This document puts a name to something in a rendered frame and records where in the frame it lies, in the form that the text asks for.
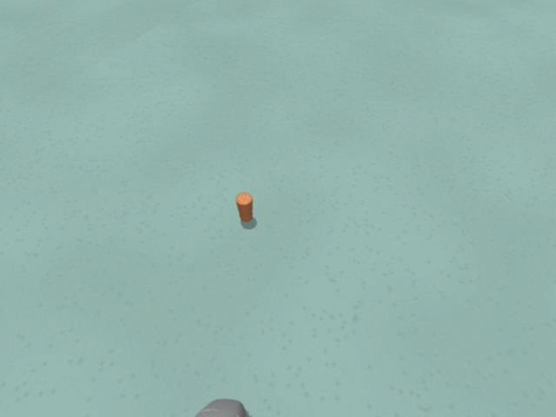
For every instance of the cup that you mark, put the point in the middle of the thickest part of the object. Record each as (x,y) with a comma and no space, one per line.
(244,203)

